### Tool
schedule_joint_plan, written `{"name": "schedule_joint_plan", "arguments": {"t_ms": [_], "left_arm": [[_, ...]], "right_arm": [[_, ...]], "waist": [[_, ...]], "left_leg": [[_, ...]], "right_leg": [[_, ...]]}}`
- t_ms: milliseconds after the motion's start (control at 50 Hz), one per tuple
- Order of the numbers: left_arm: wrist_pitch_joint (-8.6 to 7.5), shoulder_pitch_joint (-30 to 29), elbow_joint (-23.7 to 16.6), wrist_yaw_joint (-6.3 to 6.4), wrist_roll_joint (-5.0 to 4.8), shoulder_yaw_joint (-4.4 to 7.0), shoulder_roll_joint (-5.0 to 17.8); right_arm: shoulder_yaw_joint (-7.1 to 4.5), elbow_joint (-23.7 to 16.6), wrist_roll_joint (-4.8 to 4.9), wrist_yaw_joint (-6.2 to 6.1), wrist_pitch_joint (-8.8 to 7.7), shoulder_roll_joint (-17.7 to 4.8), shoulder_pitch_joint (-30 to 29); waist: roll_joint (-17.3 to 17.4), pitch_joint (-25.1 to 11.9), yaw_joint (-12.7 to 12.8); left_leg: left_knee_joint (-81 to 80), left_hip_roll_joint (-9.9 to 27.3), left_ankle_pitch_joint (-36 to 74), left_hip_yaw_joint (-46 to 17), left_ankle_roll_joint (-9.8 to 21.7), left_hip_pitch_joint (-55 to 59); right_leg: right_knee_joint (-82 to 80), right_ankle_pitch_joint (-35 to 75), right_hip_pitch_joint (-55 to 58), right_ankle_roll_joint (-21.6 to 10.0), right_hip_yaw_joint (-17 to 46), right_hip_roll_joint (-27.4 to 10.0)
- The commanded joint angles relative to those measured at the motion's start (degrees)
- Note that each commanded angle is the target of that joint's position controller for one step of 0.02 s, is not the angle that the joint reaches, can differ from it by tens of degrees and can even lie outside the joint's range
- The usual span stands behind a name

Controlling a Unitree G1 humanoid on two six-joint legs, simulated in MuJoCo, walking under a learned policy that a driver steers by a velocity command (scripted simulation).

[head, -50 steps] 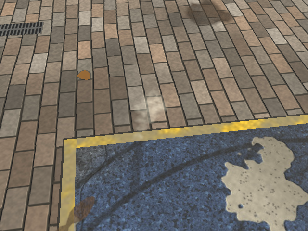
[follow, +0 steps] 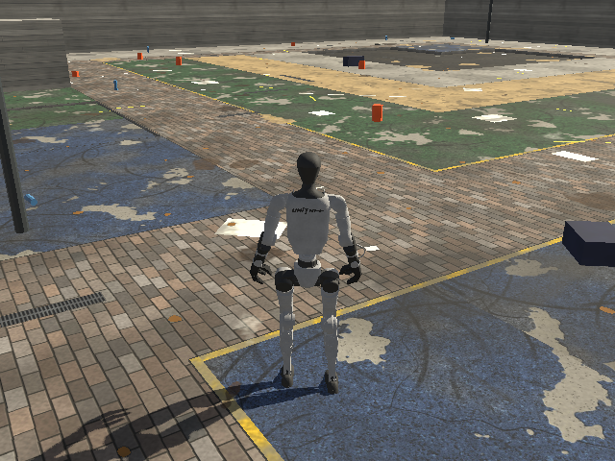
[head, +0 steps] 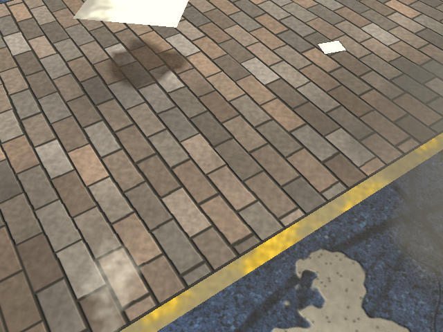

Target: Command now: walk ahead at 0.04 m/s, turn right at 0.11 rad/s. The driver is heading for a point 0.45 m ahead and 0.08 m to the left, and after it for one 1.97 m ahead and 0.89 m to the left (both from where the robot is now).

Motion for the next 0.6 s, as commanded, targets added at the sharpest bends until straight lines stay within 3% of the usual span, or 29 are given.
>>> {"name": "schedule_joint_plan", "arguments": {"t_ms": [20,40,80,120,180,220,260,280,300,320,340,360,380,400,440,480,540,600], "left_arm": [[-1.12,-0.36,-3.18,-0.24,0.65,1.59,6.32],[-1.65,-0.86,-2.91,-0.43,1.11,0.91,4.37],[-2.52,0.25,-2.37,-0.43,0.62,1.22,5.50],[-2.77,3.21,-1.80,-0.07,-0.19,1.78,7.41],[-3.34,6.52,-1.31,0.25,-1.06,2.57,10.07],[-4.04,5.79,-1.12,0.35,-1.74,2.52,9.67],[-4.23,2.09,-1.91,-0.05,-2.06,2.10,8.20],[-4.40,0.07,-2.80,-0.18,-1.89,1.71,6.58],[-4.89,-1.74,-4.56,-0.20,-1.72,0.96,3.62],[-5.84,-1.70,-6.39,0.10,-1.86,1.01,3.60],[-6.62,-2.17,-6.55,0.27,-2.60,1.90,6.72],[-7.36,-0.95,-5.82,-0.08,-3.07,2.15,6.95],[-7.83,-0.77,-5.19,-0.45,-2.91,1.98,6.07],[-8.08,-2.00,-5.21,-0.82,-2.49,1.99,5.60],[-8.00,-3.11,-5.33,-1.79,-1.91,2.03,4.60],[-7.70,-5.24,-6.03,-2.51,-1.76,1.48,2.92],[-7.92,-10.36,-7.70,-3.10,-1.97,0.39,0.78],[-8.30,-13.84,-9.02,-3.51,-2.37,0.71,2.35]], "right_arm": [[-1.01,-3.09,-1.17,0.15,-1.21,-5.19,-1.26],[-1.15,-2.88,-1.05,0.14,-1.14,-5.28,-2.03],[-1.42,-1.56,-0.70,-0.31,-0.83,-6.18,-0.92],[-1.66,-1.05,0.10,-0.48,-0.98,-6.39,-0.67],[-1.82,-1.44,1.31,0.17,-2.75,-5.32,-2.22],[-2.05,-1.22,1.83,0.89,-4.21,-5.43,-1.34],[-2.36,1.43,2.10,1.52,-5.05,-5.51,4.14],[-2.94,3.31,1.81,1.57,-5.14,-6.97,8.11],[-3.80,4.59,1.57,1.42,-5.23,-10.22,12.10],[-5.04,5.16,1.36,1.75,-5.19,-15.06,16.59],[-4.43,4.99,0.73,1.65,-5.39,-13.20,17.71],[-3.89,4.51,0.79,1.27,-5.65,-11.57,16.32],[-3.69,3.89,0.82,0.88,-5.67,-10.82,15.05],[-3.28,3.71,0.93,0.68,-5.49,-9.95,13.91],[-2.28,3.79,0.71,0.45,-4.74,-7.49,13.29],[-2.25,3.99,0.98,0.04,-4.14,-8.09,13.70],[-2.71,4.19,1.01,-0.77,-3.60,-10.82,13.84],[-3.02,5.22,1.71,-0.90,-3.30,-11.81,16.35]], "waist": [[-7.35,-4.25,-0.62],[-6.86,-3.00,-0.56],[-5.51,-2.40,0.08],[-5.85,-1.00,1.12],[-10.12,2.78,2.61],[-10.56,4.03,1.54],[-8.70,2.34,-1.95],[-6.10,1.00,-3.52],[3.00,0.45,-4.22],[15.56,-1.24,-5.36],[13.56,-0.75,-6.02],[8.51,-0.40,-4.45],[5.56,-1.14,-3.74],[4.06,-0.26,-3.37],[5.23,-0.26,-2.69],[5.17,0.13,-3.03],[4.54,1.11,-4.08],[5.17,2.53,-4.64]], "left_leg": [[-3.75,2.27,-7.77,-2.22,-1.82,5.11],[-3.51,2.38,-5.24,-2.48,-1.95,6.69],[-2.72,2.21,-7.10,-2.42,-0.82,6.11],[0.49,0.16,-15.93,-0.27,0.11,1.39],[9.54,-0.91,-14.81,2.09,1.13,-6.80],[9.51,1.37,-13.72,0.26,3.09,-6.99],[0.88,1.18,-10.00,0.40,4.53,4.05],[-1.24,2.36,-8.15,-2.35,4.78,10.27],[-7.44,8.40,-15.43,-13.78,7.53,15.63],[-15.16,18.19,-18.18,-33.13,14.14,23.44],[-17.15,22.64,-15.41,-40.47,17.27,26.90],[-15.71,22.05,-12.45,-36.82,16.31,28.23],[-15.38,20.36,-10.87,-32.04,14.69,28.95],[-15.98,19.00,-6.89,-27.72,13.43,28.10],[-17.99,15.22,0.79,-19.49,11.09,24.39],[-19.54,13.31,6.77,-14.07,10.86,21.89],[-20.61,11.77,9.33,-8.78,10.20,17.01],[-20.59,13.05,8.29,-9.81,10.17,13.90]], "right_leg": [[-10.65,-9.04,-2.51,-6.25,7.25,-6.14],[-11.27,-11.88,-4.50,-4.87,6.41,-5.04],[-10.35,-11.93,-3.82,-3.25,4.76,-3.36],[-10.68,-19.80,-2.74,-5.05,6.42,-3.89],[-17.35,-28.23,0.30,-10.73,18.24,-11.75],[-17.43,-23.53,0.82,-12.37,20.85,-14.02],[-14.39,-16.63,-2.73,-9.91,15.45,-10.66],[-9.67,-12.02,-5.94,-7.77,11.14,-7.49],[2.47,-8.64,-12.42,-4.03,2.66,-1.17],[17.27,-10.10,-21.59,-1.09,-2.53,3.40],[28.80,-18.33,-29.79,-1.00,1.38,2.57],[34.17,-15.50,-32.94,-2.05,3.22,0.30],[35.20,-10.72,-34.73,-2.94,2.61,-1.56],[33.89,-6.67,-35.72,-3.29,1.93,-3.18],[28.90,-1.19,-31.56,-2.69,-0.06,-4.68],[22.27,2.15,-28.92,-1.14,-2.62,-4.23],[9.31,9.84,-22.68,0.13,-4.43,-2.89],[2.82,14.48,-16.85,0.46,-4.16,-1.18]]}}
Keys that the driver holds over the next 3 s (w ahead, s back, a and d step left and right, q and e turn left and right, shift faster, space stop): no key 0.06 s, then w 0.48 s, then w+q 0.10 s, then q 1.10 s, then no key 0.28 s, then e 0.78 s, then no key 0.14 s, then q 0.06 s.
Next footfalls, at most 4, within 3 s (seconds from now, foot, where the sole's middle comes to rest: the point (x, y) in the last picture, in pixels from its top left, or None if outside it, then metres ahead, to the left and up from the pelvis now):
0.72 right None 0.43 -0.14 -0.77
1.20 left None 0.40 0.11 -0.77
1.66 right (265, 322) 0.51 -0.09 -0.77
2.04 left None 0.33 0.10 -0.77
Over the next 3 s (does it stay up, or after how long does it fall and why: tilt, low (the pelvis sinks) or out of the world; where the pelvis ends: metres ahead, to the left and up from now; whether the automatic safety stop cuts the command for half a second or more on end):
stays up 0.42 -0.04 0.01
